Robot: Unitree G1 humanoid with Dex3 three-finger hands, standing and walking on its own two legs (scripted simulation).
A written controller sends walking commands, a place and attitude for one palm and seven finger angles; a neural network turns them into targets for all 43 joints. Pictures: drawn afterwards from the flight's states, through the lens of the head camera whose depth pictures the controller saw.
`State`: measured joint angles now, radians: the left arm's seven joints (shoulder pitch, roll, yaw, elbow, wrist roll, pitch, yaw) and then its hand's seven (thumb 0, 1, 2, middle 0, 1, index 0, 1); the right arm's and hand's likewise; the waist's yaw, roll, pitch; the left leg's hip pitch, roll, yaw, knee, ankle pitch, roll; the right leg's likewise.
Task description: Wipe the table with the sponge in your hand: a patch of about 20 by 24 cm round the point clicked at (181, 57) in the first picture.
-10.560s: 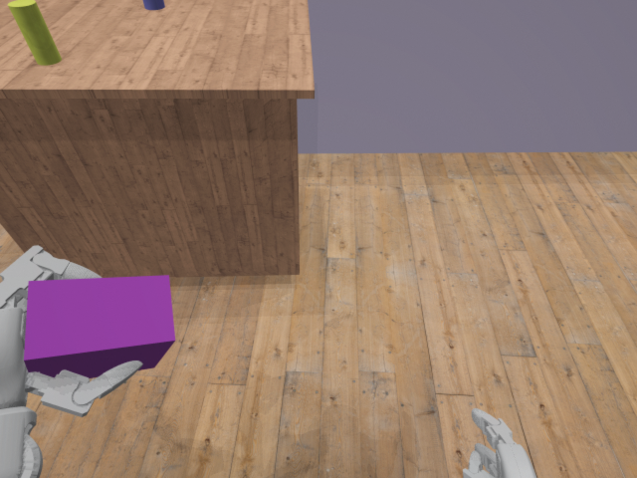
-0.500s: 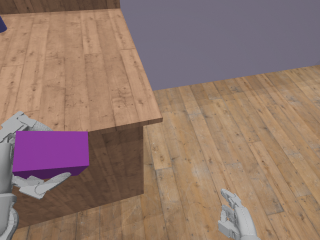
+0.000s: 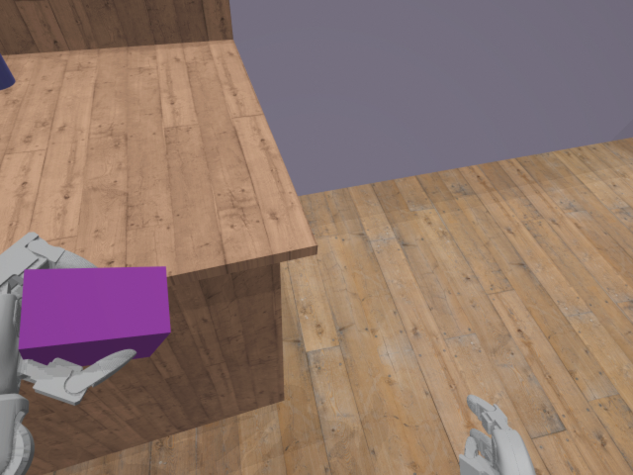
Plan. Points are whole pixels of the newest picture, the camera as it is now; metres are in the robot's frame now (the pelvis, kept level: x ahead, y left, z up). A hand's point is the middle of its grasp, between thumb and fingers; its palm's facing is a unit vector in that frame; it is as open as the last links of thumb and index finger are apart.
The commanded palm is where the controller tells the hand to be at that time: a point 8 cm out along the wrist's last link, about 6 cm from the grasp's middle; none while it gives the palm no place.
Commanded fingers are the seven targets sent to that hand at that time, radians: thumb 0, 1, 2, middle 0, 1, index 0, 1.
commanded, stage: look again from close up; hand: left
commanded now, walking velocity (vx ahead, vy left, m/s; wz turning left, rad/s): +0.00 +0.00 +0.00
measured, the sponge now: (116, 318) +0.23 +0.22 +0.13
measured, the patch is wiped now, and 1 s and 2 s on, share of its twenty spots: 0.00 0.00 0.00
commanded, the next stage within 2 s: shuffle to correct the standing spot in 0.24 s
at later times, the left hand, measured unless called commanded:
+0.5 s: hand (75, 332) +0.21 +0.25 +0.14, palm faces +0.40 -0.84 -0.37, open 10.5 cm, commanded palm +0.16 +0.28 +0.17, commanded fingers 0.00 0.10 1.30 -1.20 -1.60 -1.20 -1.60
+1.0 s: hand (86, 283) +0.25 +0.26 +0.15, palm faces +0.34 -0.85 -0.41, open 10.5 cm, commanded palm +0.20 +0.30 +0.17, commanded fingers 0.00 0.10 1.30 -1.20 -1.60 -1.20 -1.60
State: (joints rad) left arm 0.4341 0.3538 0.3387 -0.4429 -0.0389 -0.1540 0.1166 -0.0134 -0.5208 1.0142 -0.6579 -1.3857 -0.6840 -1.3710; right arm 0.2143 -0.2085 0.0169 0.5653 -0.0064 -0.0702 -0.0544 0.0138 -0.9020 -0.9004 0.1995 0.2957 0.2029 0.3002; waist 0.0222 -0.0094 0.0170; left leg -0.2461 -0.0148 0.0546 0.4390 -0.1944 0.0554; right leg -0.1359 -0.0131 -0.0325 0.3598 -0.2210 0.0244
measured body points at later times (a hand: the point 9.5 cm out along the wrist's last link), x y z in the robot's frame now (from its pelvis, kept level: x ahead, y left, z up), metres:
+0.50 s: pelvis +0.00 +0.00 +0.00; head +0.00 +0.01 +0.45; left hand +0.18 +0.29 +0.16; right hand +0.17 -0.23 -0.08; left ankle +0.03 +0.08 -0.74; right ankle -0.02 -0.14 -0.74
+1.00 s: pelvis +0.02 +0.03 -0.02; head +0.03 +0.03 +0.43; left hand +0.23 +0.30 +0.17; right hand +0.18 -0.21 -0.10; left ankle +0.03 +0.08 -0.74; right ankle -0.02 -0.13 -0.74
